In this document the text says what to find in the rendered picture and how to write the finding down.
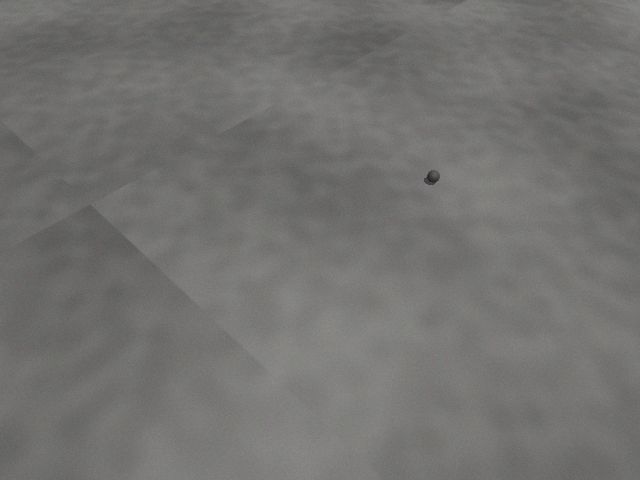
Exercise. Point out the ball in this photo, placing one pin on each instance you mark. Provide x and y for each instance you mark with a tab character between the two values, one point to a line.
433	176

